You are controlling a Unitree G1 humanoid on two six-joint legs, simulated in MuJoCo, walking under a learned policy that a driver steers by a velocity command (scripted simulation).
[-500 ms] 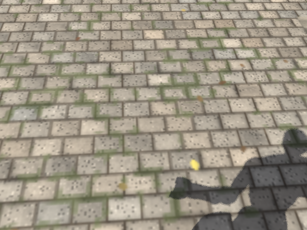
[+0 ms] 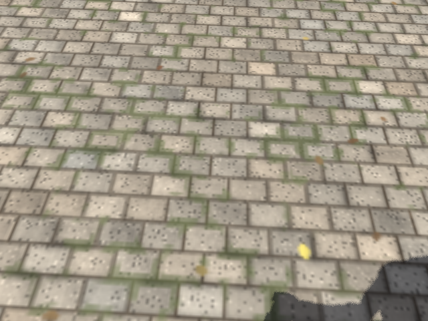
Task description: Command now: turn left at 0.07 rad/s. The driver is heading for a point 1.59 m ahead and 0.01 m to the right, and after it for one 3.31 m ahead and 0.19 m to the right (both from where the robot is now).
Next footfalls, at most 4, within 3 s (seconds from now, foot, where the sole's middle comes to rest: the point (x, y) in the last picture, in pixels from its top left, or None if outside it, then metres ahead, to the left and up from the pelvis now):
2.08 left None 0.44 0.10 -0.77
2.48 right None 0.48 -0.13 -0.77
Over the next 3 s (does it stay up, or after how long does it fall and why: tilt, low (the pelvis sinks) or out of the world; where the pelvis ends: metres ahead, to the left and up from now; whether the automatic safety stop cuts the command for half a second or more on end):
stays up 0.43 -0.01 0.00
